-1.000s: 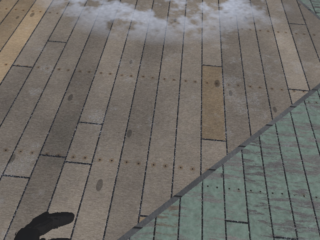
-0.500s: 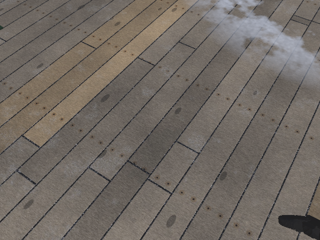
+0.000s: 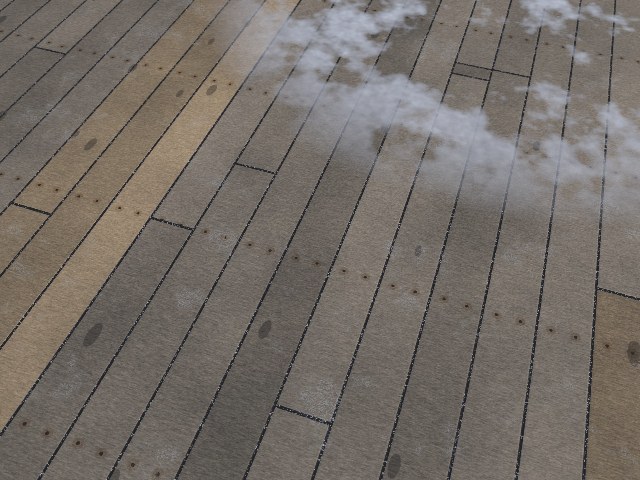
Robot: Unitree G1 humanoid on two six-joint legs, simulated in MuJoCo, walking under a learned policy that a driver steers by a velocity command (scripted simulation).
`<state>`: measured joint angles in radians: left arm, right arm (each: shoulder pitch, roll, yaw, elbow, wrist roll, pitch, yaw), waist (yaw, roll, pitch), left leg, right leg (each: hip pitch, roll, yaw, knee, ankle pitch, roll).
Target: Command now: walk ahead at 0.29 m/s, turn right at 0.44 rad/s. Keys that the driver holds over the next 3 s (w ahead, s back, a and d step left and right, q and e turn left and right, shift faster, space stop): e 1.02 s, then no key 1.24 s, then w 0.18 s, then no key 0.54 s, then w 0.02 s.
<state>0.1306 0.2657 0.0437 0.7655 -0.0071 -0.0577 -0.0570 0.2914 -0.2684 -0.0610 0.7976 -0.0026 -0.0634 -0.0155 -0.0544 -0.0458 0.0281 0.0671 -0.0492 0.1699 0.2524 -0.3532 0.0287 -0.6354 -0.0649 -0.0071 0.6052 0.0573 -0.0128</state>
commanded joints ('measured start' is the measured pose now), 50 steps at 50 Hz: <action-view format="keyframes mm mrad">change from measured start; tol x32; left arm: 1 12 115 37 -94 5 -16 -21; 50 88 231 90 -228 25 65 57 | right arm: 1 -29 -197 -51 -55 15 23 -29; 50 -226 -164 -58 -183 0 62 -22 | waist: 1 54 151 -51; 5 95 -187 -519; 25 27 -112 -147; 27 93 354 -108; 50 86 -105 -109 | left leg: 1 12 279 -28 207 1074 77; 3 -137 196 3 605 895 -4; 5 -702 -70 -227 1239 -374 -103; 25 -317 54 -269 149 198 -56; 27 -214 423 -674 39 413 181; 44 -190 356 -215 167 492 141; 48 -755 62 -152 851 -340 -111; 50 -762 95 -237 939 -203 -94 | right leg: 1 109 86 -82 -17 -128 -43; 3 453 96 -15 -148 112 -112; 5 1019 -338 721 -102 616 -448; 11 367 -115 336 -276 231 -290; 23 345 -45 467 -219 -196 -177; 28 -1 157 161 447 -679 30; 45 395 92 -77 -142 -261 -2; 47 707 -203 365 -229 267 -149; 50 568 -224 386 -256 180 -275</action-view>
